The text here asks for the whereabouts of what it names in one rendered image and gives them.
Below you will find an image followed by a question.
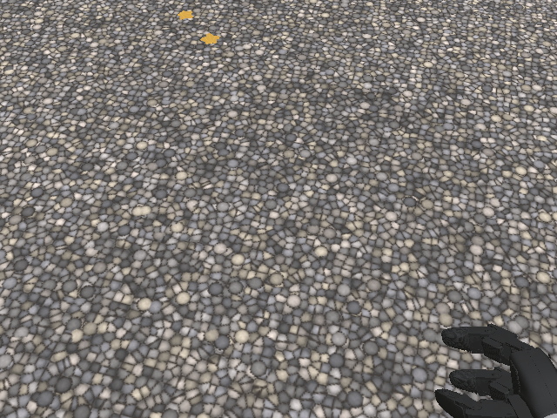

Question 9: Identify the right robot hand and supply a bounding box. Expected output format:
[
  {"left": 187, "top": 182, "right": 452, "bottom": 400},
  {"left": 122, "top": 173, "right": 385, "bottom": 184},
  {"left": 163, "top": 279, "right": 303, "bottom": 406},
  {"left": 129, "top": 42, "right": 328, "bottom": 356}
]
[{"left": 434, "top": 323, "right": 557, "bottom": 418}]

